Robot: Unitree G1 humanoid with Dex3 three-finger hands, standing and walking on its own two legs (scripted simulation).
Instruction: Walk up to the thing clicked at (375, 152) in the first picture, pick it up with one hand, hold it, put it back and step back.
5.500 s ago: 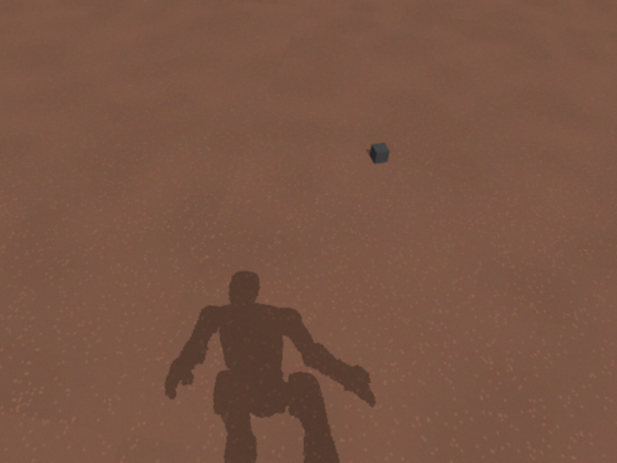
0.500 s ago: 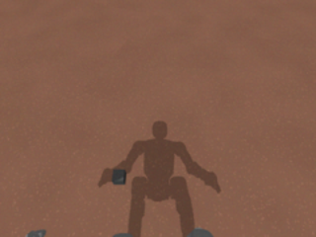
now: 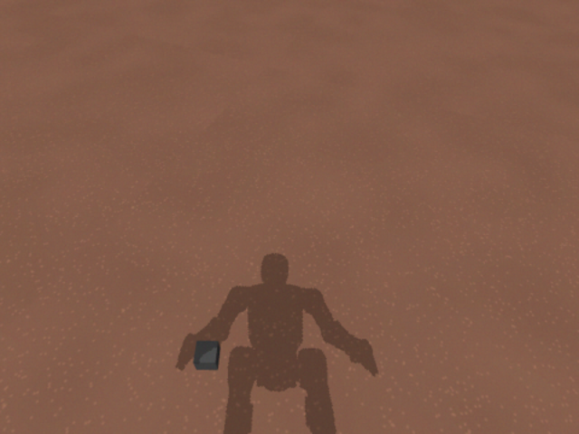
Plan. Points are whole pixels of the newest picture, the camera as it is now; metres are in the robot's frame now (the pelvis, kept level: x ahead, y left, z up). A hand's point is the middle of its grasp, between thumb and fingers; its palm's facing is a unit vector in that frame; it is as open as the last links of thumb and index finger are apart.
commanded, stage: walk up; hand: left
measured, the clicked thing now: (207, 355) +0.48 +0.26 -0.73
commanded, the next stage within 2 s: none
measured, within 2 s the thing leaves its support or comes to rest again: neither
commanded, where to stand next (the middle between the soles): +0.10 +0.01 m, yaw +0 degrees
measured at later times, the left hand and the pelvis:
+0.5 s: hand out of the picture +0.10 +0.25 -0.14, palm faces -0.04 -0.94 -0.34, open 7.4 cm; pelvis +0.01 +0.00 +0.01, yaw -1 degrees
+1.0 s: hand out of the picture +0.11 +0.25 -0.14, palm faces -0.06 -0.94 -0.34, open 7.4 cm; pelvis +0.01 +0.00 +0.01, yaw -2 degrees
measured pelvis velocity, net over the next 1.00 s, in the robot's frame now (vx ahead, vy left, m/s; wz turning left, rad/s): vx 0.01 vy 0.00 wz -0.03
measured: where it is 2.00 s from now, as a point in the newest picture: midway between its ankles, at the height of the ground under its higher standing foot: outside the picture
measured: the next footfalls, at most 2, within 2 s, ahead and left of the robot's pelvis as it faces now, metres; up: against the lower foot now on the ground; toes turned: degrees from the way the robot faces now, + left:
left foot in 1.50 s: +0.19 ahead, +0.12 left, +0.00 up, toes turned -3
right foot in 1.96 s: -0.04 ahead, -0.12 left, +0.00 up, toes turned -5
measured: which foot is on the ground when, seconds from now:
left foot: down 0.00-1.00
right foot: down 0.00-1.00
